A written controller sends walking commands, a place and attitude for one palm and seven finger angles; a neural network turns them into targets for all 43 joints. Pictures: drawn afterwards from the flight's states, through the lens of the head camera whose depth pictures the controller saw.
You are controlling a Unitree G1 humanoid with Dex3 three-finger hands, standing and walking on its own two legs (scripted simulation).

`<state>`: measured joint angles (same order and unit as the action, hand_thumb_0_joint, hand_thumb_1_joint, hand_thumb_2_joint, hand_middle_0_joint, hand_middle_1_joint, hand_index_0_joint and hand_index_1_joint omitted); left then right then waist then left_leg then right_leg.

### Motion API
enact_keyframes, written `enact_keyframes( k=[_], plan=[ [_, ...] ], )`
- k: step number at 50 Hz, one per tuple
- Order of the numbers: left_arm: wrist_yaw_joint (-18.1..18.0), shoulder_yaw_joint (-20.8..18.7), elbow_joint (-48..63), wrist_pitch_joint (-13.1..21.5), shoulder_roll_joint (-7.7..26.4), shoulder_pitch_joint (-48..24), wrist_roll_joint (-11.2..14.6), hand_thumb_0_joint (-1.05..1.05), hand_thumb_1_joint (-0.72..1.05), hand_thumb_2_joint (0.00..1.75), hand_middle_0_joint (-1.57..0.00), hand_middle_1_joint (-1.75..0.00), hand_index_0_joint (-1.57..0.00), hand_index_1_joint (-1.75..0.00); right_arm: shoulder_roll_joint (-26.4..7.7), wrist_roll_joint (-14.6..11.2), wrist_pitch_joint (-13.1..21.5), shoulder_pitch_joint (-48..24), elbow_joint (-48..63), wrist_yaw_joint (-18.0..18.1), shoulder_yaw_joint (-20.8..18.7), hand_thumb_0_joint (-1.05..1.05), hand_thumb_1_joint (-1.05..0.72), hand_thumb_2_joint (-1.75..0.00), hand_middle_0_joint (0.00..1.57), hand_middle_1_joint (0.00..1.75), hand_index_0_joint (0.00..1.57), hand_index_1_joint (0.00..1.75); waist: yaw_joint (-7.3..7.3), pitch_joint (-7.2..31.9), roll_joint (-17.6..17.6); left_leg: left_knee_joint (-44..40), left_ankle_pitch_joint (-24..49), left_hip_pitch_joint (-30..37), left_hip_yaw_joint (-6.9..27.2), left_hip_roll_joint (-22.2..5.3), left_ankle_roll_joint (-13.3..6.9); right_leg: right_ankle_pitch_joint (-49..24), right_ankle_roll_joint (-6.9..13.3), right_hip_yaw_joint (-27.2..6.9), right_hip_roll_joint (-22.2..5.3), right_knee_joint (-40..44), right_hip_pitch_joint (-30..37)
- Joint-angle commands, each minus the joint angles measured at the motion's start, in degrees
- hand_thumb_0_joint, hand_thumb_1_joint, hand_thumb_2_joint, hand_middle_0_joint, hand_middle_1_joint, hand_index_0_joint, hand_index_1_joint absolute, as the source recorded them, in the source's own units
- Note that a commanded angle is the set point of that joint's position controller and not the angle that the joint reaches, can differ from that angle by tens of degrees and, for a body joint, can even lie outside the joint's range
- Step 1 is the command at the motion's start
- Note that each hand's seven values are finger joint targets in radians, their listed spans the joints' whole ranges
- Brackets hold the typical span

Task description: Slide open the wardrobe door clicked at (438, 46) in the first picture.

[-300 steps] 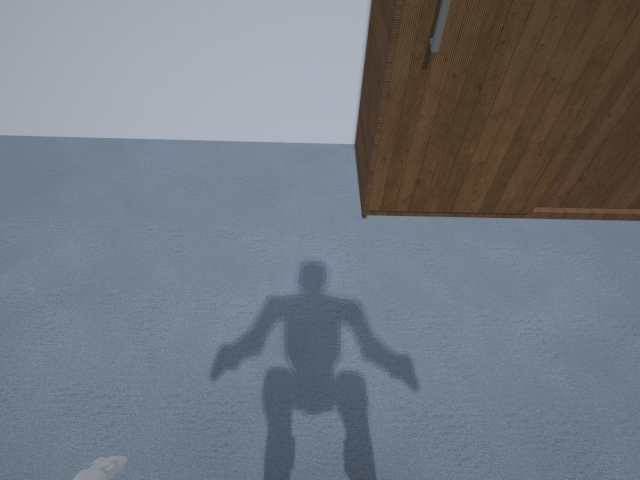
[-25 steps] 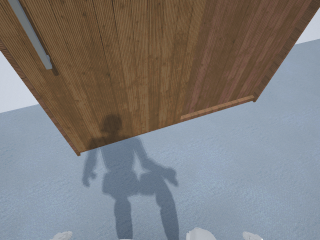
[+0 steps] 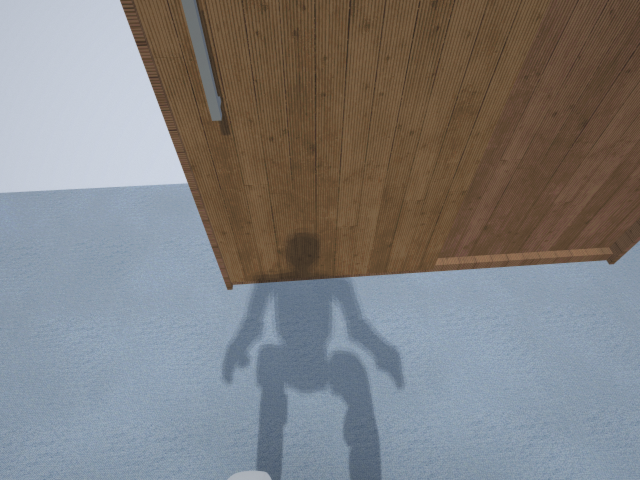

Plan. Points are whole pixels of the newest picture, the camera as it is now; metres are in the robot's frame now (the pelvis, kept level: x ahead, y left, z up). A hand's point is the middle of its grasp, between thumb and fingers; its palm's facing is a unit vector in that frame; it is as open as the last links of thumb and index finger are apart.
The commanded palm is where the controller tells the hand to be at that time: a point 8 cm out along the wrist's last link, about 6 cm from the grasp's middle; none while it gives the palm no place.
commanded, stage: turn to face it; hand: left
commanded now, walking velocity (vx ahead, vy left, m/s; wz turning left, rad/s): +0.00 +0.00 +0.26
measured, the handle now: (204, 54) +0.76 +0.26 +0.12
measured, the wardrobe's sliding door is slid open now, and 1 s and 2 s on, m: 0.00 0.00 0.00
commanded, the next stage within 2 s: take the last steps up to it in 0.08 s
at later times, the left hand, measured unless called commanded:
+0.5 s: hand out of the picture +0.02 +0.19 -0.16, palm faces +0.14 -0.96 -0.23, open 7.4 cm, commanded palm none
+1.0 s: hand out of the picture +0.02 +0.21 -0.18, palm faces +0.20 -0.97 -0.13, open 7.4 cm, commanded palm none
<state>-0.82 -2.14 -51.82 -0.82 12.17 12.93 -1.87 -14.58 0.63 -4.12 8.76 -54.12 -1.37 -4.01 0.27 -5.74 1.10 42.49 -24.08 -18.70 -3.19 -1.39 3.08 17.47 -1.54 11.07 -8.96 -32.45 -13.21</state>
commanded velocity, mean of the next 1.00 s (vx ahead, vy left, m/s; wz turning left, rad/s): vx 0.25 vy -0.01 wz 0.07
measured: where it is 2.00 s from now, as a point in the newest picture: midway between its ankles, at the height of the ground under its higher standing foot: (303, 450)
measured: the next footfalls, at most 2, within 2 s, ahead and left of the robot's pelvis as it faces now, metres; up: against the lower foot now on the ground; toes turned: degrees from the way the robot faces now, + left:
left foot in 0.04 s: +0.04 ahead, +0.13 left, +0.00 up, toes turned +6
right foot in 0.44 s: +0.04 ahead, -0.10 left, +0.00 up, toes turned -1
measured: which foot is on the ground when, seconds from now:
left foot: up 0.00-0.02, down 0.04-0.44, up 0.46-0.88, down 0.90-1.00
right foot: down 0.00-0.04, up 0.06-0.42, down 0.44-0.90, up 0.92-1.00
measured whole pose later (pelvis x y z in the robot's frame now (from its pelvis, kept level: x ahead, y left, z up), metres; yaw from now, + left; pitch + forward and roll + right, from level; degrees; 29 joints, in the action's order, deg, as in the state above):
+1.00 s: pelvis +0.13 +0.07 -0.01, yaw +6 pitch -1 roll +0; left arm -0.4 -2.4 -67.9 0.6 7.2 24.5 -1.4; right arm -7.4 1.1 3.8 8.9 -58.7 0.5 -3.3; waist 1.8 -3.7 2.3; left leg 34.5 -14.7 -18.6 -10.3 -3.6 -2.1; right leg 27.3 -0.1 3.9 -5.3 -61.0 -16.9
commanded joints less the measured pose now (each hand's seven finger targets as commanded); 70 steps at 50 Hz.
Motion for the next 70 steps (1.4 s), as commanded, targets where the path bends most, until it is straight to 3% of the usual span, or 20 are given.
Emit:
enact_keyframes(
  k=[1, 2, 3, 7, 15, 20, 22, 23, 26, 29, 39, 43, 45, 47, 50, 53, 65, 66, 68, 70],
  plan=[
    [-0.8, -3.5, 2.3, 0.1, 10.3, 2.3, 1.2, 0.00, 0.90, 0.90, -0.20, -0.30, -0.20, -0.30, -7.5, 0.3, 3.5, 4.6, 3.1, 0.5, -0.9, 0.00, -0.90, -0.90, 0.20, 0.30, 0.20, 0.30, -1.82, 11.6, -0.9, -21.1, 22.5, 16.8, 3.8, -5.9, -2.9, -17.6, 0.6, -2.6, -5.7, -7.5, -2.7],
    [-0.4, -2.3, 4.2, -0.2, 6.2, 2.5, 1.5, 0.00, 0.90, 0.90, -0.20, -0.30, -0.20, -0.30, -12.7, 0.7, 3.6, 6.4, 3.3, 0.7, -2.0, 0.00, -0.90, -0.90, 0.20, 0.30, 0.20, 0.30, -2.47, 11.3, -17.7, -21.6, 44.3, 22.3, 20.6, -20.0, -10.3, 12.4, -3.2, -1.4, 1.2, -17.7, -16.6],
    [-0.8, -1.7, 4.6, -0.7, 6.4, -1.0, 0.9, 0.00, 0.90, 0.90, -0.20, -0.30, -0.20, -0.30, -13.2, 0.6, 3.2, 8.2, 2.1, 1.2, -2.1, 0.00, -0.90, -0.90, 0.20, 0.30, 0.20, 0.30, -4.22, 10.8, -15.5, -22.8, 43.3, 16.7, 20.0, -22.5, -14.6, 20.3, -2.5, -6.0, 2.0, -25.0, -14.8],
    [-0.1, -2.2, 0.4, -1.1, 6.3, -0.2, 1.1, 0.00, 0.90, 0.90, -0.20, -0.30, -0.20, -0.30, -7.8, 0.6, 3.6, 0.3, 3.1, 2.4, -0.3, 0.00, -0.90, -0.90, 0.20, 0.30, 0.20, 0.30, -0.61, 6.5, -11.4, -23.6, 35.8, 10.9, 12.0, -14.1, -12.0, 9.1, -2.6, -9.3, 2.1, -29.4, -14.7],
    [0.9, -0.8, -1.4, 0.1, 3.6, -0.7, 0.5, 0.00, 0.90, 0.90, -0.20, -0.30, -0.20, -0.30, -6.7, 0.9, 4.2, 5.5, 0.1, 2.2, -0.5, 0.00, -0.90, -0.90, 0.20, 0.30, 0.20, 0.30, -2.74, 5.3, -9.6, -28.8, 6.0, 11.0, 16.3, -13.2, -12.8, 9.9, -1.6, -6.9, 4.9, -13.1, -10.2],
    [1.1, -0.6, -5.9, 1.8, 2.8, 10.0, 0.2, 0.00, 0.90, 0.90, -0.20, -0.30, -0.20, -0.30, -4.3, 0.5, 4.3, 4.1, -1.7, 2.1, -0.3, 0.00, -0.90, -0.90, 0.20, 0.30, 0.20, 0.30, 2.47, 2.9, -3.9, -21.9, -8.6, -3.3, 13.1, -7.6, -8.8, 0.9, -0.5, -5.9, 6.5, 8.9, 10.1],
    [0.0, -2.5, -7.0, 2.3, 10.4, 16.5, -0.4, 0.00, 0.90, 0.90, -0.20, -0.30, -0.20, -0.30, 1.7, 0.0, 4.7, 1.3, 1.3, 1.4, 1.0, 0.00, -0.90, -0.90, 0.20, 0.30, 0.20, 0.30, 6.11, -0.8, 18.0, 3.8, -9.9, -21.3, 0.5, 2.9, -3.7, 24.5, 7.4, -34.2, -13.8, 26.1, 15.2],
    [-0.4, -2.7, -6.9, 2.9, 10.9, 17.5, 0.5, 0.00, 0.90, 0.90, -0.20, -0.30, -0.20, -0.30, -2.2, 0.8, 4.4, -2.1, 2.4, 1.0, 0.1, 0.00, -0.90, -0.90, 0.20, 0.30, 0.20, 0.30, 6.87, -3.3, 15.7, 11.4, -6.6, -22.0, 4.9, -0.3, -4.1, 32.2, 10.0, -41.0, -17.0, 30.6, 7.3],
    [-0.5, -1.4, -6.1, 3.7, 5.1, 8.9, 0.4, 0.00, 0.90, 0.90, -0.20, -0.30, -0.20, -0.30, -0.7, 1.1, 3.8, 2.8, -1.7, -0.1, -0.8, 0.00, -0.90, -0.90, 0.20, 0.30, 0.20, 0.30, 0.47, -6.1, 5.1, 18.9, 6.1, -18.7, 4.0, -3.3, -3.2, 20.3, 7.3, -25.7, -10.8, 28.2, 0.7],
    [-0.5, -0.6, -7.5, 4.9, 2.3, 11.3, 0.8, 0.00, 0.90, 0.90, -0.20, -0.30, -0.20, -0.30, 1.6, 1.0, 3.8, 5.7, -3.5, -0.1, -0.5, 0.00, -0.90, -0.90, 0.20, 0.30, 0.20, 0.30, 0.08, -2.9, 5.5, 18.4, 13.0, -17.1, 1.9, -3.8, -1.7, 3.8, 5.9, -14.9, -6.5, 26.3, 3.7],
    [-0.9, -0.8, -13.6, 5.3, 2.3, 18.1, 0.2, 0.00, 0.90, 0.90, -0.20, -0.30, -0.20, -0.30, 4.4, 0.4, 5.8, -3.3, -1.3, -0.6, 0.8, 0.00, -0.90, -0.90, 0.20, 0.30, 0.20, 0.30, 3.00, -2.0, 7.9, -2.2, 10.7, -12.2, -3.5, -4.2, -2.4, -14.6, 8.2, -11.0, -7.9, 20.3, 9.6],
    [-0.8, -1.2, -13.8, 4.5, 2.3, 16.0, 0.7, 0.00, 0.90, 0.90, -0.20, -0.30, -0.20, -0.30, 1.9, 0.7, 7.3, 8.2, -5.3, 0.5, 0.3, 0.00, -0.90, -0.90, 0.20, 0.30, 0.20, 0.30, -2.61, 3.4, 3.3, -14.7, 13.7, 10.1, -6.7, -0.8, -3.9, -21.4, 5.6, -6.3, -3.7, 4.1, 4.3],
    [-0.1, -0.3, -11.9, 4.3, -2.6, 17.1, 1.4, 0.00, 0.90, 0.90, -0.20, -0.30, -0.20, -0.30, -9.0, 1.1, 7.7, 22.5, -9.0, 2.1, -2.2, 0.00, -0.90, -0.90, 0.20, 0.30, 0.20, 0.30, -6.60, 13.7, -18.8, -21.9, 17.2, 31.6, 20.6, -21.7, -11.0, 12.0, 1.1, -1.2, 6.3, -24.4, -15.8],
    [-0.4, -0.5, -9.5, 3.8, -2.1, 10.9, 0.8, 0.00, 0.90, 0.90, -0.20, -0.30, -0.20, -0.30, -7.9, 0.8, 7.1, 18.9, -8.3, 2.5, -1.9, 0.00, -0.90, -0.90, 0.20, 0.30, 0.20, 0.30, -6.17, 10.1, -15.0, -29.6, 1.9, 22.0, 24.1, -25.5, -13.5, 14.4, 2.3, -8.0, 4.3, -37.7, -21.6],
    [1.0, -1.2, -9.7, 3.1, -2.0, 7.0, 0.1, 0.00, 0.90, 0.90, -0.20, -0.30, -0.20, -0.30, 0.2, 0.9, 7.9, 11.5, -6.5, 2.7, 0.0, 0.00, -0.90, -0.90, 0.20, 0.30, 0.20, 0.30, -2.26, 0.8, -6.2, -32.4, 6.2, 7.0, 13.7, -20.0, -11.0, 4.1, 1.7, -9.7, 0.2, -35.5, -19.0],
    [1.2, -1.3, -9.6, 1.6, -3.4, 9.9, 0.1, 0.00, 0.90, 0.90, -0.20, -0.30, -0.20, -0.30, 0.4, 0.7, 8.4, 8.7, -5.1, 2.8, 0.3, 0.00, -0.90, -0.90, 0.20, 0.30, 0.20, 0.30, 0.34, 1.9, -8.0, -33.2, 11.3, 4.4, 5.2, -16.6, -10.8, -0.2, 0.6, -8.4, 0.6, -29.0, -15.5],
    [1.3, -1.6, -5.2, 2.3, 0.9, 1.5, 0.2, 0.00, 0.90, 0.90, -0.20, -0.30, -0.20, -0.30, -1.5, 1.2, 6.6, 10.9, -6.4, 2.3, -0.4, 0.00, -0.90, -0.90, 0.20, 0.30, 0.20, 0.30, 0.93, 2.1, -4.1, -20.4, 18.1, 6.0, 0.8, -13.8, -8.3, -7.8, 0.7, -3.4, 5.6, 3.9, 0.9],
    [1.1, -2.2, -6.9, 3.0, 3.2, 6.5, 0.1, 0.00, 0.90, 0.90, -0.20, -0.30, -0.20, -0.30, -0.3, 0.9, 6.7, 10.9, -6.5, 2.1, 0.0, 0.00, -0.90, -0.90, 0.20, 0.30, 0.20, 0.30, 3.45, 4.5, 0.7, -12.2, 15.5, 2.1, -2.5, -10.5, -6.0, -10.0, 1.5, -6.2, 3.6, 7.1, 9.4],
    [0.4, -3.5, -8.8, 3.6, 11.5, 14.4, 0.8, 0.00, 0.90, 0.90, -0.20, -0.30, -0.20, -0.30, 2.0, 0.2, 6.2, 10.8, -4.2, 1.8, 0.8, 0.00, -0.90, -0.90, 0.20, 0.30, 0.20, 0.30, 5.57, 10.2, 17.0, 12.5, -13.1, -11.5, -5.2, -1.2, -2.6, -13.4, 11.4, -30.2, -15.1, 16.9, 18.2],
    [-0.3, -2.6, -7.7, 3.6, 7.7, 8.0, 1.0, 0.00, 0.90, 0.90, -0.20, -0.30, -0.20, -0.30, 1.2, 0.3, 5.6, 8.6, -4.8, 2.1, 0.4, 0.00, -0.90, -0.90, 0.20, 0.30, 0.20, 0.30, 3.65, 6.7, 11.2, 21.0, -7.3, -12.5, 1.2, -3.8, -2.8, -14.5, 13.0, -28.5, -14.7, 19.3, 11.3]
  ],
)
